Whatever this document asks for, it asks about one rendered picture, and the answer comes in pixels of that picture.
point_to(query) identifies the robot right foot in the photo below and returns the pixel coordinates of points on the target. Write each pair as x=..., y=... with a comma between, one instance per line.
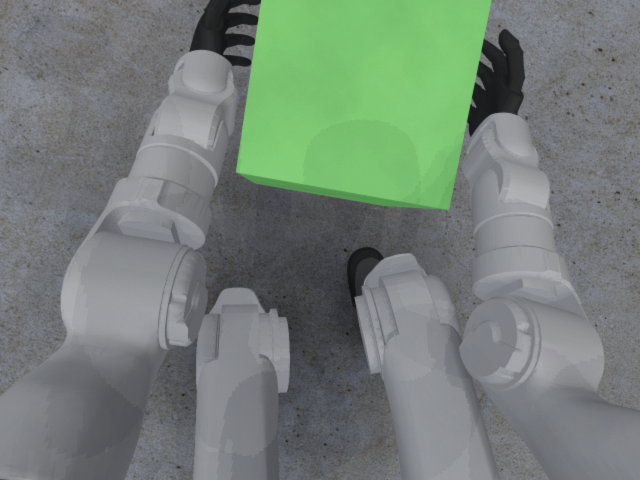
x=360, y=264

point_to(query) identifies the left robot forearm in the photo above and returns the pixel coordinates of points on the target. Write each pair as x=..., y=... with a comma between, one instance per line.
x=169, y=188

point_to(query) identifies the carton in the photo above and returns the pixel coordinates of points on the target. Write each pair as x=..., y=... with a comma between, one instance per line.
x=363, y=100

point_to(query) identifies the left robot hand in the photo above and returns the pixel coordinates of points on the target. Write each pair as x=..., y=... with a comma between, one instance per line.
x=210, y=31

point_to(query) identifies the right robot upper arm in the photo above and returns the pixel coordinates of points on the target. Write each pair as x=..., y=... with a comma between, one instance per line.
x=541, y=367

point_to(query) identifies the right robot hand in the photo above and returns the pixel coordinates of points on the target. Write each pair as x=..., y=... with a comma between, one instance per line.
x=502, y=92

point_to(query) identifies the right robot forearm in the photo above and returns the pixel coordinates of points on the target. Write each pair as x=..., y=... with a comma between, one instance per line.
x=512, y=222

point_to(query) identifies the left robot upper arm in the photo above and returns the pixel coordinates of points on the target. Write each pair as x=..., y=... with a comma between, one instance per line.
x=79, y=414

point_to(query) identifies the robot right shin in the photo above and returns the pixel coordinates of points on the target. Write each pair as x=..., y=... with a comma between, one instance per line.
x=441, y=297

